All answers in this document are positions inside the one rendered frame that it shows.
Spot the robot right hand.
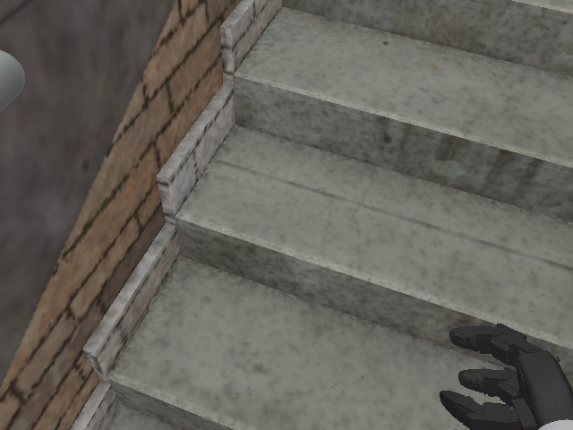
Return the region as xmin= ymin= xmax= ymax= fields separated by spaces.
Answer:
xmin=440 ymin=323 xmax=573 ymax=430

